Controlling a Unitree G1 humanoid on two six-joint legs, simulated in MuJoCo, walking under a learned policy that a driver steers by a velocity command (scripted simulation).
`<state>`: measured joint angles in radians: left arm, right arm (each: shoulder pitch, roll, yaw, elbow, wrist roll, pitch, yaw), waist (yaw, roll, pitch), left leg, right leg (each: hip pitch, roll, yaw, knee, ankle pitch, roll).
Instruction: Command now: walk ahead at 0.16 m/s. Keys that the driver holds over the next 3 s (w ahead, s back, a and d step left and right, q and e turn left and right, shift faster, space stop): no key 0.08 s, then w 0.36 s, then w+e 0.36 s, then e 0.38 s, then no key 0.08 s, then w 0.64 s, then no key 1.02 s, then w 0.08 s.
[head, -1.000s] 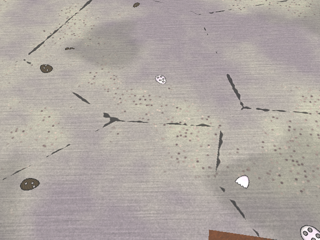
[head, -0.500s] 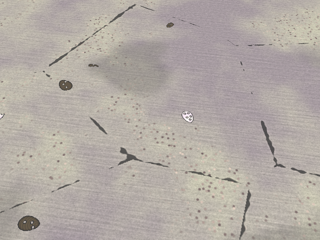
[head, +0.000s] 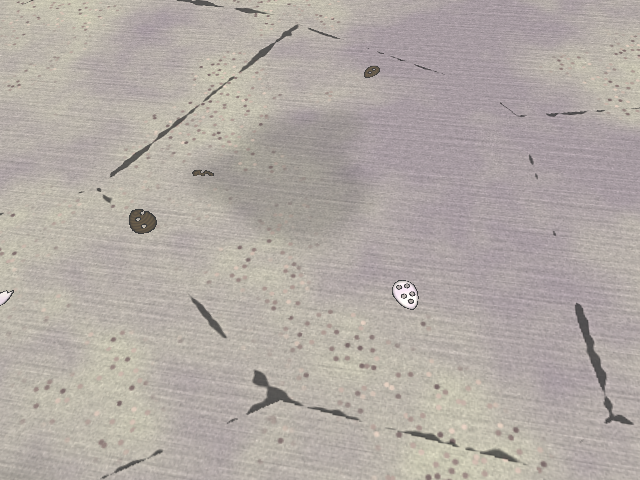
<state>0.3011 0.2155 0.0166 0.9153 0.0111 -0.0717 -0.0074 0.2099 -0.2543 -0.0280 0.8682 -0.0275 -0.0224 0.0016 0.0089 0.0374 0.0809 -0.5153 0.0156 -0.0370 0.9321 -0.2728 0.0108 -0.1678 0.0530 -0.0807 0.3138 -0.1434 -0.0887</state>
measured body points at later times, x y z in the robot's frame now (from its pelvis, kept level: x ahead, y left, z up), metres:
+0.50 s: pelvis +0.15 +0.03 +0.00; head +0.16 +0.04 +0.45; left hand +0.26 +0.28 -0.14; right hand +0.10 -0.22 -0.14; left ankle +0.09 +0.11 -0.75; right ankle +0.22 -0.11 -0.69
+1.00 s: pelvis +0.37 -0.07 +0.00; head +0.41 -0.10 +0.44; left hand +0.47 +0.19 -0.13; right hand +0.43 -0.35 -0.14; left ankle +0.49 +0.08 -0.67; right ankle +0.37 -0.11 -0.75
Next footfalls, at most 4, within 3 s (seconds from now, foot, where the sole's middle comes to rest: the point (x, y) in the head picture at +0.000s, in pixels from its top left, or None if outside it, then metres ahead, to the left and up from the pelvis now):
0.22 left None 0.13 0.11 -0.78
0.74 right None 0.41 -0.12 -0.78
1.32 left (374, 395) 0.64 -0.04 -0.78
1.78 right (484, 405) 0.61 -0.28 -0.78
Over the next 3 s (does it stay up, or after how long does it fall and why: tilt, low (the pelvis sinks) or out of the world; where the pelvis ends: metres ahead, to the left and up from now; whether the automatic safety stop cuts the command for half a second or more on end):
stays up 0.78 -0.29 -0.01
